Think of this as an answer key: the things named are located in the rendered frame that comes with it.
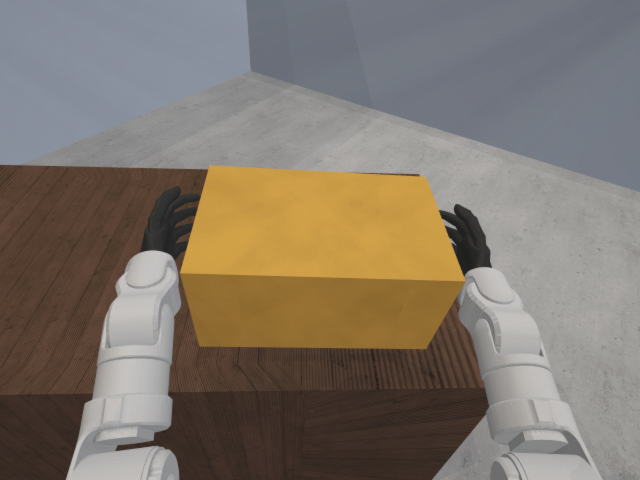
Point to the right robot forearm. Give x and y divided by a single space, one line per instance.
525 410

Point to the carton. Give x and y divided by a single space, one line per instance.
315 259

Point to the left robot forearm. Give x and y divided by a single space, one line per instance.
130 399

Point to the pedestal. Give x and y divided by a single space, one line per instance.
67 234

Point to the right robot upper arm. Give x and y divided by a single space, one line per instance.
536 466

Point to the right robot hand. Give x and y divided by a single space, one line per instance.
471 250

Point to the left robot hand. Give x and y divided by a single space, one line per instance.
160 234

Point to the left robot upper arm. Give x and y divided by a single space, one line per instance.
147 463

